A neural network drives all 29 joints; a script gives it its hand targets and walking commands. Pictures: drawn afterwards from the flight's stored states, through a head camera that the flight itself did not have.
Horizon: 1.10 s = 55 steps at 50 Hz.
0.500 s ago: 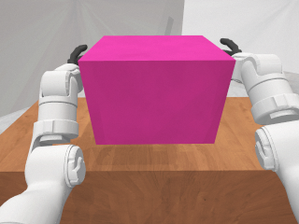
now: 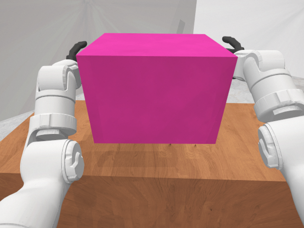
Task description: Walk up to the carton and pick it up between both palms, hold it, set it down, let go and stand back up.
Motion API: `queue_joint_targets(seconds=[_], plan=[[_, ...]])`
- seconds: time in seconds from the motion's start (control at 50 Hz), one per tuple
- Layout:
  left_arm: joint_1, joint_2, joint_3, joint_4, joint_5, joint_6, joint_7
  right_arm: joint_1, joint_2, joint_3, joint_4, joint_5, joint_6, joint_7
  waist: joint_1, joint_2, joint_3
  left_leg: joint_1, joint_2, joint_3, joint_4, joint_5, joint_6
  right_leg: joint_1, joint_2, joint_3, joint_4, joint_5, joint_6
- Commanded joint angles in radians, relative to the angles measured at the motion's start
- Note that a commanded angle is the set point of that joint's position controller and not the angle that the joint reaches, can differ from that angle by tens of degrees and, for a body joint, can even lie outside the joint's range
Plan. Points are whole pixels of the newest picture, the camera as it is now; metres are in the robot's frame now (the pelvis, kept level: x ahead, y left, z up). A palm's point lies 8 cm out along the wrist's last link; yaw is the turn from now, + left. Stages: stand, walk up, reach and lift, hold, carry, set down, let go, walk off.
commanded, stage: hold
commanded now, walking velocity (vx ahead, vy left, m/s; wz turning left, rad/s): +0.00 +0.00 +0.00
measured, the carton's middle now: (154, 83) +0.39 +0.00 +0.29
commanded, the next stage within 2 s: set down in 0.92 s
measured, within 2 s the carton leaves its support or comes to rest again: neither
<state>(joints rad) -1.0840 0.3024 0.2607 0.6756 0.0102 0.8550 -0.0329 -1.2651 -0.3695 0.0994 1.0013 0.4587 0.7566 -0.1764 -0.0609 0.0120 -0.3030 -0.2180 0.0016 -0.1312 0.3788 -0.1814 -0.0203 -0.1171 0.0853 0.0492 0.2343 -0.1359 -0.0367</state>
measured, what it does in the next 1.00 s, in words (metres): stands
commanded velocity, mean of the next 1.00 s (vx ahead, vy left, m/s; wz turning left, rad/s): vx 0.00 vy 0.00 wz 0.00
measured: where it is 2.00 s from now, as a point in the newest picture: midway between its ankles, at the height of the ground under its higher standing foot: outside the picture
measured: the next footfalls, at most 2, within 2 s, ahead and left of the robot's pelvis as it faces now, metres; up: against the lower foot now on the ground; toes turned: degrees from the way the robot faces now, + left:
none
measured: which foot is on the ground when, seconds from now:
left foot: down 0.00-1.00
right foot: down 0.00-1.00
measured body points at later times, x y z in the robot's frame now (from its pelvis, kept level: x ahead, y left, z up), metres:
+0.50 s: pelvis -0.01 +0.00 +0.00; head -0.12 +0.01 +0.44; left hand +0.38 +0.18 +0.34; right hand +0.36 -0.20 +0.35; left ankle +0.01 +0.13 -0.75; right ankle -0.01 -0.10 -0.75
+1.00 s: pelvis -0.01 +0.00 +0.00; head -0.11 +0.02 +0.44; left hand +0.38 +0.19 +0.33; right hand +0.37 -0.19 +0.35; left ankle +0.01 +0.13 -0.75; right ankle -0.01 -0.10 -0.75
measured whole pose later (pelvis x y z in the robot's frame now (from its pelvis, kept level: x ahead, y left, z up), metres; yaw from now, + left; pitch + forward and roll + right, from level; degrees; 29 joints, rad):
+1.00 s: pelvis -0.01 +0.00 +0.00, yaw +0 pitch +1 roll -2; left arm -1.07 0.30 0.23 0.67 0.00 0.84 -0.03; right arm -1.25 -0.37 0.10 0.99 0.46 0.74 -0.17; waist -0.08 0.01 -0.30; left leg -0.24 0.00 -0.14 0.39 -0.18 -0.02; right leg -0.13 0.08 0.05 0.24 -0.13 -0.03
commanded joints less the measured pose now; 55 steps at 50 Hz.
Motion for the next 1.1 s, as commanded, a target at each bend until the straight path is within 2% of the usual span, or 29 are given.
queue_joint_targets(seconds=[0.0, 0.04, 0.12, 0.2, 0.22, 0.28, 0.3, 0.32, 0.36, 0.42, 0.48, 0.52, 0.58, 0.6, 0.64, 0.7, 0.74, 0.86, 0.9, 0.92, 0.94, 1.02, 1.08], plan=[[-0.882, -0.626, -0.274, -0.258, -0.189, -0.070, -0.151, -0.818, 0.615, 0.025, -0.422, 0.218, -0.044, 0.151, -0.042, 0.072, -0.280, 0.100, -0.018, 0.022, -0.007, 0.274, -0.020, 0.133, -0.025, 0.034, 0.025, 0.331, 0.028], [-0.863, -0.624, -0.259, -0.249, -0.184, -0.069, -0.155, -0.809, 0.618, 0.028, -0.421, 0.222, -0.040, 0.151, -0.039, 0.059, -0.270, 0.089, -0.019, 0.021, -0.009, 0.272, -0.019, 0.143, -0.023, 0.034, 0.022, 0.334, 0.029], [-0.896, -0.640, -0.282, -0.307, -0.200, -0.076, -0.146, -0.829, 0.629, 0.038, -0.467, 0.232, -0.048, 0.152, -0.046, 0.077, -0.313, 0.094, -0.019, 0.019, -0.001, 0.275, -0.023, 0.145, -0.021, 0.030, 0.028, 0.321, 0.026], [-0.884, -0.625, -0.259, -0.286, -0.190, -0.078, -0.135, -0.856, 0.640, 0.057, -0.471, 0.238, -0.051, 0.158, -0.015, 0.034, -0.296, 0.075, -0.021, 0.015, -0.012, 0.253, -0.007, 0.145, -0.023, 0.026, 0.031, 0.310, 0.035], [-0.892, -0.627, -0.260, -0.304, -0.188, -0.079, -0.132, -0.839, 0.642, 0.057, -0.470, 0.241, -0.051, 0.161, -0.006, 0.042, -0.298, 0.073, -0.018, 0.017, -0.017, 0.242, -0.006, 0.144, -0.020, 0.027, 0.029, 0.290, 0.035], [-0.888, -0.610, -0.234, -0.245, -0.173, -0.075, -0.130, -0.845, 0.641, 0.045, -0.417, 0.227, -0.052, 0.167, -0.001, 0.019, -0.264, 0.062, -0.017, 0.022, -0.031, 0.193, 0.006, 0.119, -0.028, 0.028, 0.015, 0.245, 0.036], [-0.894, -0.603, -0.239, -0.277, -0.181, -0.080, -0.129, -0.854, 0.653, 0.058, -0.436, 0.231, -0.056, 0.171, 0.012, 0.004, -0.297, 0.062, -0.017, 0.021, -0.032, 0.191, 0.010, 0.129, -0.025, 0.032, 0.020, 0.243, 0.039], [-0.914, -0.609, -0.247, -0.261, -0.188, -0.082, -0.129, -0.868, 0.657, 0.050, -0.433, 0.227, -0.057, 0.172, 0.008, 0.003, -0.294, 0.056, -0.015, 0.017, -0.036, 0.173, 0.015, 0.120, -0.026, 0.031, 0.020, 0.230, 0.039], [-0.928, -0.594, -0.230, -0.235, -0.179, -0.087, -0.123, -0.875, 0.663, 0.039, -0.399, 0.219, -0.057, 0.177, 0.020, -0.001, -0.260, 0.039, -0.013, 0.023, -0.049, 0.137, 0.017, 0.094, -0.029, 0.033, 0.008, 0.184, 0.037], [-0.939, -0.600, -0.228, -0.222, -0.183, -0.089, -0.125, -0.874, 0.661, 0.024, -0.372, 0.204, -0.059, 0.181, 0.017, -0.009, -0.275, 0.045, -0.004, 0.019, -0.050, 0.131, 0.019, 0.091, -0.025, 0.029, 0.011, 0.172, 0.033], [-0.953, -0.591, -0.230, -0.209, -0.188, -0.091, -0.130, -0.868, 0.661, 0.008, -0.339, 0.202, -0.058, 0.184, 0.012, 0.012, -0.281, 0.032, -0.007, 0.027, -0.055, 0.097, 0.019, 0.087, -0.034, 0.039, 0.002, 0.136, 0.034], [-0.958, -0.596, -0.214, -0.166, -0.176, -0.091, -0.135, -0.877, 0.654, -0.008, -0.315, 0.179, -0.058, 0.185, 0.011, 0.013, -0.251, 0.019, 0.000, 0.023, -0.066, 0.068, 0.024, 0.081, -0.035, 0.042, -0.005, 0.102, 0.032], [-0.968, -0.596, -0.219, -0.137, -0.178, -0.097, -0.145, -0.886, 0.644, -0.032, -0.286, 0.166, -0.062, 0.184, -0.008, 0.032, -0.247, 0.007, 0.002, 0.019, -0.074, 0.049, 0.021, 0.083, -0.038, 0.040, -0.004, 0.095, 0.028], [-0.962, -0.592, -0.205, -0.131, -0.174, -0.100, -0.146, -0.881, 0.647, -0.026, -0.279, 0.167, -0.064, 0.184, 0.003, 0.032, -0.242, 0.009, -0.002, 0.027, -0.066, 0.061, 0.016, 0.081, -0.041, 0.042, -0.005, 0.106, 0.029], [-0.951, -0.603, -0.226, -0.135, -0.182, -0.103, -0.147, -0.891, 0.638, -0.024, -0.306, 0.171, -0.071, 0.181, -0.006, 0.048, -0.275, 0.028, -0.005, 0.026, -0.055, 0.096, 0.006, 0.094, -0.033, 0.043, -0.002, 0.134, 0.025], [-0.925, -0.606, -0.223, -0.141, -0.191, -0.106, -0.151, -0.885, 0.630, -0.014, -0.351, 0.181, -0.073, 0.171, -0.014, 0.033, -0.303, 0.039, -0.010, 0.021, -0.043, 0.170, 0.009, 0.117, -0.036, 0.039, 0.008, 0.218, 0.029], [-0.910, -0.611, -0.229, -0.148, -0.189, -0.102, -0.155, -0.883, 0.618, -0.011, -0.374, 0.186, -0.076, 0.165, -0.017, 0.045, -0.305, 0.054, -0.013, 0.021, -0.032, 0.200, -0.003, 0.131, -0.035, 0.037, 0.012, 0.251, 0.024], [-0.905, -0.631, -0.255, -0.209, -0.197, -0.091, -0.156, -0.853, 0.594, -0.006, -0.392, 0.199, -0.068, 0.163, -0.043, 0.083, -0.295, 0.093, -0.010, 0.020, -0.017, 0.231, -0.023, 0.103, -0.025, 0.026, 0.017, 0.253, 0.016], [-0.928, -0.638, -0.264, -0.239, -0.209, -0.094, -0.147, -0.871, 0.613, 0.008, -0.416, 0.206, -0.072, 0.165, -0.039, 0.071, -0.328, 0.094, -0.011, 0.016, -0.014, 0.240, -0.024, 0.125, -0.018, 0.024, 0.018, 0.253, 0.016], [-0.920, -0.628, -0.273, -0.297, -0.223, -0.102, -0.142, -0.876, 0.609, 0.033, -0.468, 0.201, -0.089, 0.161, -0.019, 0.046, -0.348, 0.094, -0.014, 0.027, 0.000, 0.276, -0.034, 0.144, -0.017, 0.016, 0.022, 0.247, 0.031], [-0.927, -0.627, -0.277, -0.316, -0.225, -0.104, -0.139, -0.880, 0.620, 0.033, -0.477, 0.205, -0.095, 0.159, -0.019, 0.042, -0.344, 0.097, -0.017, 0.029, 0.007, 0.291, -0.034, 0.131, -0.015, 0.014, 0.025, 0.246, 0.034], [-0.924, -0.614, -0.273, -0.315, -0.219, -0.125, -0.132, -0.890, 0.625, 0.033, -0.501, 0.201, -0.127, 0.162, -0.007, 0.049, -0.346, 0.105, -0.023, 0.036, 0.004, 0.288, -0.029, 0.104, -0.020, 0.002, 0.020, 0.241, 0.039], [-0.928, -0.586, -0.215, -0.239, -0.172, -0.149, -0.138, -0.856, 0.607, -0.007, -0.393, 0.139, -0.141, 0.174, -0.005, 0.025, -0.259, 0.090, -0.014, 0.040, -0.034, 0.194, -0.015, 0.068, -0.029, 0.002, -0.003, 0.140, 0.043]])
